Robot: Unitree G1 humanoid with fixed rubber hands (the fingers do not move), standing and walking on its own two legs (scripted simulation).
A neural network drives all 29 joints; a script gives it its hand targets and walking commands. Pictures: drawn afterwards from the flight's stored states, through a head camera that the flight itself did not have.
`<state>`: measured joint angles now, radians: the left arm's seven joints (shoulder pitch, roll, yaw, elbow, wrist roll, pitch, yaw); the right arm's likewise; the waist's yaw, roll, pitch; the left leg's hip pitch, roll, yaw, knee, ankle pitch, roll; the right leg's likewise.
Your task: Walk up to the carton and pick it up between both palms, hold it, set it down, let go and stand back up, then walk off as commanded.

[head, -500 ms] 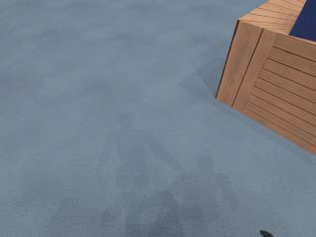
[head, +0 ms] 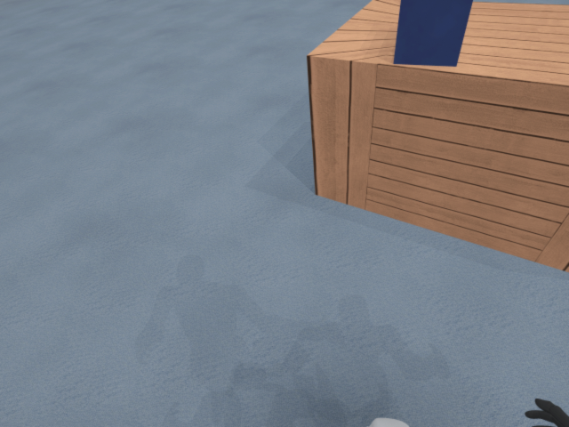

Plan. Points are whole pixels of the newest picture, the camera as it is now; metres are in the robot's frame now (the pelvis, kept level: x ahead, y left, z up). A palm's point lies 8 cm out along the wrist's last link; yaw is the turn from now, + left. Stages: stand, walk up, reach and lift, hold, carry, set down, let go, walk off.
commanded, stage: walk up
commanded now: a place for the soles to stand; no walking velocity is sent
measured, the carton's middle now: (433, 17) +1.29 -0.46 +0.07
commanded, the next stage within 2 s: none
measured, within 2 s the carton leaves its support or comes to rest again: neither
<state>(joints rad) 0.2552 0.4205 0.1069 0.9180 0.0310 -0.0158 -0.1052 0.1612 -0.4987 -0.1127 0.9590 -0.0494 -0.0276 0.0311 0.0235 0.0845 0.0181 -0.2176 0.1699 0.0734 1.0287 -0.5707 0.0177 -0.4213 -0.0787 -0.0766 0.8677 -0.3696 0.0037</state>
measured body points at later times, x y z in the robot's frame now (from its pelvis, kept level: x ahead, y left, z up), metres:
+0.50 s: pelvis +0.22 +0.00 +0.03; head +0.22 +0.02 +0.48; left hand +0.36 +0.29 -0.09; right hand +0.22 -0.34 -0.05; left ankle +0.22 +0.08 -0.70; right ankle +0.14 -0.13 -0.61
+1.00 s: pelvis +0.42 -0.09 +0.02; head +0.48 -0.14 +0.46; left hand +0.67 +0.13 -0.08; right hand +0.37 -0.39 -0.12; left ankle +0.41 +0.09 -0.60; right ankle +0.45 -0.20 -0.70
